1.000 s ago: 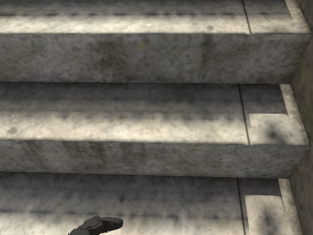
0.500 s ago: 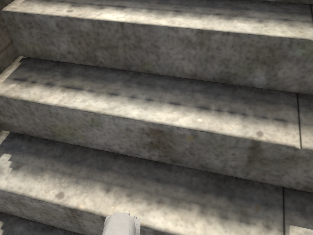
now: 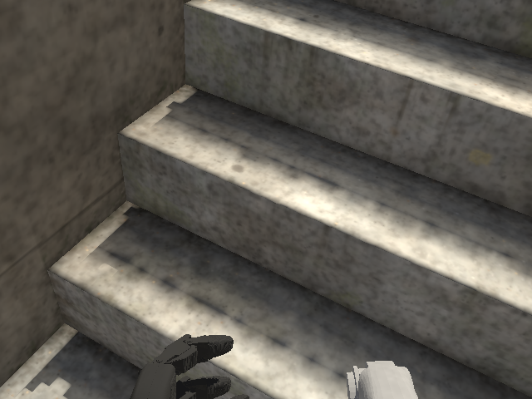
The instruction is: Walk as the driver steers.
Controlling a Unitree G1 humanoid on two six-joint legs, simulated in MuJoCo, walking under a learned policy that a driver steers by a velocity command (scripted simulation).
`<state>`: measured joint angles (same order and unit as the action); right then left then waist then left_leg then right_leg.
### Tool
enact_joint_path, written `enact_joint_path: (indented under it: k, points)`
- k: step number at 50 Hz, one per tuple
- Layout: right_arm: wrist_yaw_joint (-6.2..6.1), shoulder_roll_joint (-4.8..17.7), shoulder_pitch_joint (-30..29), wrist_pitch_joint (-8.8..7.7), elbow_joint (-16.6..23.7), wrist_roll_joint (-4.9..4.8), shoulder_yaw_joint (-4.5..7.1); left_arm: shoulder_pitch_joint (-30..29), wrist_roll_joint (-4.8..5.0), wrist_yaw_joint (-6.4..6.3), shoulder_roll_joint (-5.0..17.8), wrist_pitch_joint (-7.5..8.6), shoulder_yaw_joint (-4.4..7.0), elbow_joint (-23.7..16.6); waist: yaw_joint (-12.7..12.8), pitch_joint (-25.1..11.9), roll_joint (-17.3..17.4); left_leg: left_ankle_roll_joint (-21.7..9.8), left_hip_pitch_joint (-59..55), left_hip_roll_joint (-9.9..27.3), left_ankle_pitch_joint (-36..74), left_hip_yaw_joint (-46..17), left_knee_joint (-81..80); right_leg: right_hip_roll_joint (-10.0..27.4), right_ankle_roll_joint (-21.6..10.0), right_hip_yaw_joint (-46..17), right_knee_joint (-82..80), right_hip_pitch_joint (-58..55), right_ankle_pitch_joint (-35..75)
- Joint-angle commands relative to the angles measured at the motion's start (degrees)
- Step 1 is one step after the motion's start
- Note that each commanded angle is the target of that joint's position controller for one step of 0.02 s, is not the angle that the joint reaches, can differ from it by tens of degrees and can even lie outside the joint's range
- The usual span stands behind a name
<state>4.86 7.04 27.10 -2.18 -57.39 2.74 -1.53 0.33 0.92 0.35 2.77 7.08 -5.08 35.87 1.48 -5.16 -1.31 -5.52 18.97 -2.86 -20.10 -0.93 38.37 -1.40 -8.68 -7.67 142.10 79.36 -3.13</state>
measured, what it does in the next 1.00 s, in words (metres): climbs, turning right: right foot 0.20 m higher, then left foot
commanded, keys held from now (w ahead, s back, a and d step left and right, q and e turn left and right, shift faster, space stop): w+e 1.00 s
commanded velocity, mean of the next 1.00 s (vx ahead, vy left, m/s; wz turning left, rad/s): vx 0.50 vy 0.00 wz -0.44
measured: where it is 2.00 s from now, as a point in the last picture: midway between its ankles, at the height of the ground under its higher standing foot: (352, 195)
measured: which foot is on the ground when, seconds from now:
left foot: down 0.00-0.26, up 0.28-0.74, down 0.76-1.00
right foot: up 0.00-0.26, down 0.28-0.76, up 0.78-1.00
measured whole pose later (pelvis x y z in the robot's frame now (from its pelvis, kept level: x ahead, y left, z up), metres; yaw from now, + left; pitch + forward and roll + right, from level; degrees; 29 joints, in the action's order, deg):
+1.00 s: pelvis +0.41 +0.10 +0.21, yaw -30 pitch +4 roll -1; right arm -1.9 8.3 33.1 -2.1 -64.4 2.5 -1.1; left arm -5.5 2.6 2.3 2.7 2.8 -6.4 30.6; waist -1.7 -4.3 -1.8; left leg 1.3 1.7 4.8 -17.8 11.4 18.4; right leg 2.0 -4.4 1.5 113.3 74.3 -14.3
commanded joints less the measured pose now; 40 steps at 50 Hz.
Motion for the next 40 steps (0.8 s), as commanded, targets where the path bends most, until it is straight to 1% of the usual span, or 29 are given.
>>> enact_joint_path:
  k: [1, 2, 3, 4, 6, 7, 9, 10, 11, 12, 13, 14, 15, 16, 17, 18, 19, 20, 21, 24, 26, 28, 31, 33, 35, 37, 38, 39, 40]
  points:
    - [-0.66, 1.85, -5.38, -1.41, -0.85, 0.06, -1.38, -11.06, -1.29, -0.98, -1.46, -1.18, -2.92, -5.12, 0.38, 9.21, 6.18, 6.17, 19.15, 9.60, 10.16, -2.00, -23.30, -2.73, 1.60, 8.02, -13.29, 0.07, 11.03]
    - [-1.88, 1.89, -0.03, -2.15, -3.52, -0.15, -2.05, -13.64, -1.77, -0.96, -3.04, -1.72, -3.48, -5.17, -1.94, 7.01, 7.15, 3.91, 15.98, 11.49, 13.42, -5.66, -26.12, -2.82, 2.75, 11.62, -11.24, 0.10, 13.20]
    - [-2.64, 3.13, 2.57, -1.63, -6.22, 0.52, -2.27, -11.25, -0.62, -1.36, -5.13, -1.70, -3.69, -3.55, -2.40, 4.05, 10.00, 2.52, 5.01, 12.54, 20.40, -6.87, -24.28, -2.75, 3.49, 11.37, -6.08, 5.38, 12.00]
    - [-2.70, 4.23, 3.22, -1.50, -7.33, 1.55, -1.90, -8.78, 0.12, -1.43, -3.80, -1.63, -3.04, -1.75, -2.79, 1.97, 10.00, 2.65, -3.99, 13.21, 25.97, -5.19, -22.62, -2.88, 3.49, 10.31, -5.14, 9.20, 10.98]
    - [-4.27, 4.79, 1.79, -0.60, -8.31, -0.06, -1.99, -11.35, 1.10, -0.71, -2.60, -0.56, -3.16, -1.07, -2.46, 2.18, 8.67, 4.27, -10.14, 12.33, 44.06, 0.43, -23.22, -3.31, 2.27, 12.99, -17.77, 5.56, 6.69]
    - [-5.26, 5.03, 2.18, 0.10, -9.30, 0.47, -1.98, -11.31, 0.02, 0.51, -2.82, -0.14, -3.09, -0.45, -2.18, -0.77, 8.10, 4.58, -13.37, 13.12, 60.94, 3.45, -21.85, -3.89, 0.53, 14.79, -22.35, 0.13, 5.34]
    - [-7.44, 8.51, -6.13, 0.01, -5.96, -1.94, -1.45, -8.15, -1.90, 1.62, 4.21, -1.18, -1.34, 0.96, 4.13, -11.37, 8.35, 2.94, -6.03, 12.35, 108.14, 12.31, -21.84, -5.33, -1.58, 20.98, -47.92, -35.16, 0.55]
    - [-8.14, 16.29, -4.48, -1.21, -5.06, -1.59, 0.15, -0.47, -3.09, 0.67, 5.53, -3.22, -0.88, 3.01, 7.05, -15.26, 15.08, -2.71, -11.41, 19.11, 135.12, 5.69, -19.61, -4.43, 1.18, 21.43, -55.64, -46.13, -17.16]
    - [-8.58, 19.16, -4.52, -1.65, -4.78, -1.84, 1.27, 2.57, -2.70, 1.07, 9.53, -4.57, 0.97, 5.13, 7.92, -14.90, 15.53, -4.32, -21.57, 21.62, 152.73, 4.24, -13.55, -6.91, 2.39, 21.72, -65.00, -46.25, -28.73]
    - [-8.13, 17.15, -6.66, -1.83, -3.87, -2.07, 0.94, 3.18, -2.00, 2.24, 11.23, -5.03, 2.25, 6.51, 8.68, -10.83, 16.87, -4.51, -28.32, 21.24, 154.22, 4.47, -4.20, -8.26, 1.45, 19.58, -80.14, -44.62, -30.02]
    - [-7.73, 11.87, 2.49, -2.79, -3.75, -3.07, 1.36, 7.43, -3.43, 1.84, 11.05, -5.04, 3.00, 10.17, 4.01, -15.88, 10.41, 4.55, -0.11, 13.47, 152.39, 2.96, 13.05, -3.52, -7.26, 3.56, -82.43, -70.25, -32.77]
    - [-4.62, 13.07, -2.68, -5.73, -1.53, -2.94, 0.56, 21.08, -3.51, 0.20, 14.68, -6.85, 4.17, 14.12, 11.20, -22.56, -7.71, 2.46, 9.16, 5.46, 78.17, 0.05, 42.91, 6.71, -15.04, -23.42, -107.41, -78.01, -31.57]
    - [-0.75, 6.23, -4.08, -7.35, -0.93, -1.52, 0.41, 20.22, -6.30, -0.82, 15.52, -7.41, 5.35, 17.32, 6.27, -25.83, -22.50, 2.84, 23.76, -4.41, 22.38, -9.50, 74.53, 13.94, -18.97, -42.59, -116.62, -82.15, -25.33]
    - [1.80, 5.96, -17.99, -8.35, 6.79, -0.36, -0.52, 24.90, -5.77, 0.63, 7.54, -7.31, 2.26, 21.55, 5.94, -13.79, -11.19, -3.70, 25.14, -0.60, 18.58, -11.15, 77.72, 5.95, -8.91, -23.17, -110.60, -69.89, -13.00]
    - [2.25, 1.84, -26.73, -7.85, 11.06, 0.38, -0.74, 22.37, -5.34, 1.86, 1.08, -7.78, 0.82, 23.49, 2.10, -8.12, -2.46, -5.71, 35.84, -0.65, 15.17, -7.86, 85.26, 4.67, -6.44, -17.05, -109.62, -64.55, -19.68]
    - [2.92, -1.16, -24.30, -7.05, 12.80, 0.29, -2.09, 20.34, -4.69, 1.99, -0.15, -7.07, 0.72, 24.26, -1.90, -2.39, 1.28, -5.43, 42.07, 0.42, 12.52, -6.71, 88.14, 5.54, -6.66, -21.26, -114.75, -55.61, -28.24]
    - [3.10, -2.36, -21.08, -6.07, 13.09, -0.22, -2.77, 14.81, -3.98, 1.68, -1.81, -6.29, 0.27, 24.64, -5.72, 1.71, 1.70, -3.72, 45.05, 1.27, 12.55, -6.81, 87.60, 4.01, -5.85, -19.91, -113.94, -51.19, -32.50]
    - [2.84, -1.94, -19.09, -5.61, 13.87, -0.20, -3.57, 11.25, -2.68, 2.01, 0.75, -6.22, 0.88, 23.58, -7.94, 4.89, 0.84, -2.22, 46.31, 2.60, 12.77, -4.78, 84.41, 2.83, -4.16, -14.04, -115.09, -48.89, -30.68]
    - [1.49, -1.32, -17.87, -5.48, 13.55, -0.65, -4.15, 10.25, -2.99, 2.31, 2.28, -6.16, 1.32, 23.53, -9.16, 5.41, 2.93, -1.31, 47.36, 3.39, 13.69, -3.35, 81.11, 3.07, -2.90, -10.91, -115.43, -45.48, -28.55]
    - [-2.51, 2.92, -18.32, -5.34, 13.39, -0.32, -4.06, 7.75, -2.83, 1.63, 7.32, -5.53, 3.11, 19.73, -8.41, 6.11, -0.29, 5.40, 37.60, 6.69, 20.08, 3.32, 70.11, 3.23, -5.17, -8.84, -119.35, -31.76, -24.99]
    - [-5.42, 2.79, -16.60, -4.42, 13.44, -0.40, -3.98, 6.76, -4.92, 1.08, 11.59, -5.11, 4.48, 17.33, -8.54, 3.49, -6.23, 6.40, 33.70, 7.20, 20.60, 4.13, 75.36, 3.18, -6.26, -10.66, -119.39, -29.86, -24.68]
    - [-7.36, 4.38, -20.12, -4.28, 14.75, -1.05, -3.31, 12.41, -3.77, 0.17, 12.28, -4.50, 5.25, 16.60, -3.85, 4.39, -7.20, 7.90, 39.25, 8.52, 19.18, 2.83, 69.42, 5.69, -7.59, -17.48, -121.57, -38.68, -28.42]
    - [-7.61, 4.50, -27.17, -4.98, 18.12, -1.68, -3.55, 17.15, -1.65, -1.64, 11.58, -4.02, 6.00, 16.68, 0.42, 1.17, -8.55, 7.99, 46.62, 10.18, 16.24, -2.04, 55.82, 10.14, -8.10, -25.90, -122.50, -59.49, -26.30]
    - [-7.29, 5.75, -24.34, -4.77, 17.59, -1.76, -3.43, 13.19, -0.80, -2.66, 14.54, -5.14, 7.21, 13.32, -2.46, -1.85, -10.19, 7.42, 27.81, 9.95, 7.44, 0.24, 32.35, 10.43, -5.61, -21.51, -125.55, -56.98, -21.24]
    - [-7.11, 11.17, -15.48, -3.05, 14.92, -4.74, 0.50, 10.42, -2.53, -3.06, 17.55, -6.14, 8.02, 12.32, -7.71, -5.32, -12.02, 6.97, 3.04, 6.57, 1.31, 7.29, 10.05, 7.13, -4.50, -17.58, -121.35, -55.40, -10.80]
    - [-6.58, 14.99, -1.61, -3.02, 9.42, -4.77, 4.19, 7.66, -2.76, -2.57, 13.06, -6.92, 7.30, 8.97, -13.06, -4.91, -5.00, 5.52, -11.28, 7.90, 9.41, 2.05, -20.77, -0.53, 1.68, -6.62, -88.34, -60.26, 15.26]
    - [-6.57, 15.47, 3.65, -2.70, 3.86, -4.87, 4.34, 5.17, -4.09, -0.97, 5.52, -5.35, 5.36, 5.92, -11.10, 0.07, 3.33, 5.63, -19.73, 13.91, 38.20, 0.05, -23.32, -2.13, 4.18, 0.40, -69.07, -45.17, -6.13]
    - [-7.01, 12.30, 8.82, -1.64, 1.63, -1.11, 2.93, 9.69, -2.29, 1.19, -3.27, -1.49, 3.89, 5.77, -5.22, -2.95, 17.24, 4.30, -37.08, 23.37, 99.98, -12.61, 0.76, -8.09, 5.51, -2.92, -36.17, -18.19, -26.53]
    - [-5.88, 12.84, 10.11, -0.87, 5.71, 2.27, 3.13, 20.44, 1.00, 1.57, -0.12, 0.40, 4.98, 7.96, -3.38, -9.87, 17.64, -1.34, -38.70, 32.81, 99.80, -23.11, -0.25, -7.55, 6.82, -8.32, -11.93, -9.48, -28.43]
Keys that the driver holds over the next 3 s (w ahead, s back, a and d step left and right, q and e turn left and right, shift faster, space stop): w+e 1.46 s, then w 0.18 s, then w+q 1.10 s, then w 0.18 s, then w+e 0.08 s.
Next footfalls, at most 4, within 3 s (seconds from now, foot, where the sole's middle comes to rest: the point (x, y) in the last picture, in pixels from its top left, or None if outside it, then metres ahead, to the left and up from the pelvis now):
0.28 right None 0.26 -0.09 -0.57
0.76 left None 0.40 0.24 -0.57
1.08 right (305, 358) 0.50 -0.06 -0.37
1.54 left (281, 154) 0.85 0.01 -0.18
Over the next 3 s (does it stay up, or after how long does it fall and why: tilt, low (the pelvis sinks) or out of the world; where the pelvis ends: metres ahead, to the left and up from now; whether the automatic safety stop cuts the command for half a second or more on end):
stays up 1.02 -0.41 0.88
